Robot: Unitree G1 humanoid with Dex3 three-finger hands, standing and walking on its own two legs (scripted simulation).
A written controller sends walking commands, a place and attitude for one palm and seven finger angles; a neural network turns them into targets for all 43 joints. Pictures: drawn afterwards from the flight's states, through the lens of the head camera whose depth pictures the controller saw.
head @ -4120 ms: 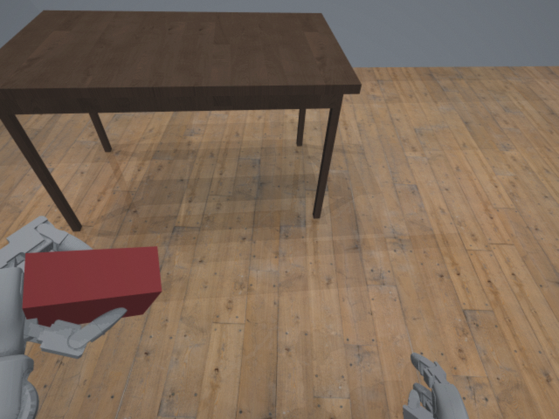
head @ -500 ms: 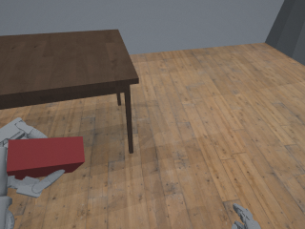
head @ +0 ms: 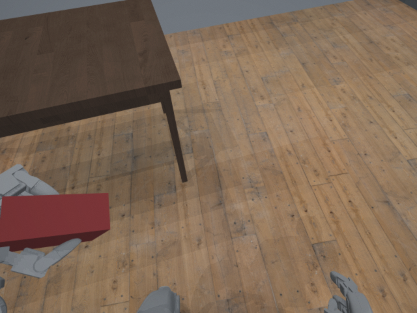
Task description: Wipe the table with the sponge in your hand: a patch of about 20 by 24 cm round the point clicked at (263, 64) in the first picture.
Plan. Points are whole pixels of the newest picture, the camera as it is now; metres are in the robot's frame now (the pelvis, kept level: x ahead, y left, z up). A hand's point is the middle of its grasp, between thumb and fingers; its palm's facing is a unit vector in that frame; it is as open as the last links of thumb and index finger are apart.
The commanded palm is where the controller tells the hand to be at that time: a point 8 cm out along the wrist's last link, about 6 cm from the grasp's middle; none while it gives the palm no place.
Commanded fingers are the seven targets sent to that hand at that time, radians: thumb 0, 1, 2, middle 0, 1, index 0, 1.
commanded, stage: take the last steps up to it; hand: left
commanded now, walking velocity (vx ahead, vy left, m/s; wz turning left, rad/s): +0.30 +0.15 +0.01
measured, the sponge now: (70, 221) +0.23 +0.20 +0.14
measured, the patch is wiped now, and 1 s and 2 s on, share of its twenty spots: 0.00 0.00 0.00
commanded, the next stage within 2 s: none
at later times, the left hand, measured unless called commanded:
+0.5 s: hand (27, 150) +0.32 +0.28 +0.18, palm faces +0.36 -0.78 -0.51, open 9.4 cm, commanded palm +0.27 +0.33 +0.17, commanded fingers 0.00 0.10 1.30 -1.20 -1.60 -1.20 -1.60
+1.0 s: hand (36, 95) +0.46 +0.34 +0.17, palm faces +0.37 -0.79 -0.50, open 9.4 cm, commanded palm +0.40 +0.38 +0.17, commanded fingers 0.00 0.10 1.30 -1.20 -1.60 -1.20 -1.60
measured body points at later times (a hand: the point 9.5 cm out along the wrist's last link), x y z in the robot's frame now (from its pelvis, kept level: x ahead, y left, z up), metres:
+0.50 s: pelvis +0.11 +0.06 -0.01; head +0.14 +0.04 +0.44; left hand +0.29 +0.32 +0.20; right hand +0.27 -0.14 -0.12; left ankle +0.09 +0.15 -0.75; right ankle +0.13 -0.04 -0.73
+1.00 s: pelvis +0.23 +0.11 -0.03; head +0.26 +0.11 +0.42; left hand +0.43 +0.38 +0.19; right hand +0.39 -0.16 -0.10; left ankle +0.29 +0.23 -0.75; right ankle +0.14 -0.01 -0.71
